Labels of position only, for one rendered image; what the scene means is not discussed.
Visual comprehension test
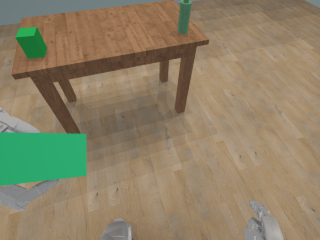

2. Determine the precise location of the robot left thigh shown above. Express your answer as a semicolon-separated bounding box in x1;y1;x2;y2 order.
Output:
100;221;132;240

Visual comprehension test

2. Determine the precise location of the sponge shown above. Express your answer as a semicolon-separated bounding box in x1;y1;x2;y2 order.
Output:
0;132;87;186

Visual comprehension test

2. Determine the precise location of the robot left shin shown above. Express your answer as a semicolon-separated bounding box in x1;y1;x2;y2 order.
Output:
114;218;124;222

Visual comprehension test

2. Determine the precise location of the robot right hand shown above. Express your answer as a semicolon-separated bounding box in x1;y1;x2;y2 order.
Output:
244;199;284;240

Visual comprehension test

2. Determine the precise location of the robot left hand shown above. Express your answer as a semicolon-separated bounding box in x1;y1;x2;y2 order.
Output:
0;107;59;211

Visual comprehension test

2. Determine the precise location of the table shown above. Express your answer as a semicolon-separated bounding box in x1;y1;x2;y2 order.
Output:
11;0;210;134

